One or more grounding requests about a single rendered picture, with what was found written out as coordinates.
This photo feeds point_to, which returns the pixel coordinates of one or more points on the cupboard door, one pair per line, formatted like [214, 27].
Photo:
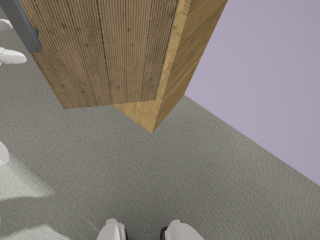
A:
[102, 52]

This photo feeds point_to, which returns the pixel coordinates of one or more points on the robot right thigh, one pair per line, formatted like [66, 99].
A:
[182, 231]

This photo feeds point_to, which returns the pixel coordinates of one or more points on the left robot shin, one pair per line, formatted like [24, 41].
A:
[109, 221]

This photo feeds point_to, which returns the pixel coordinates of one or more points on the robot left upper arm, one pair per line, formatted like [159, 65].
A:
[4, 158]

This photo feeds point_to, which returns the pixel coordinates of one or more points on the handle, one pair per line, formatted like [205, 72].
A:
[18, 18]

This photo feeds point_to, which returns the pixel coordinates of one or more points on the left robot hand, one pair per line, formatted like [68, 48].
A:
[9, 56]

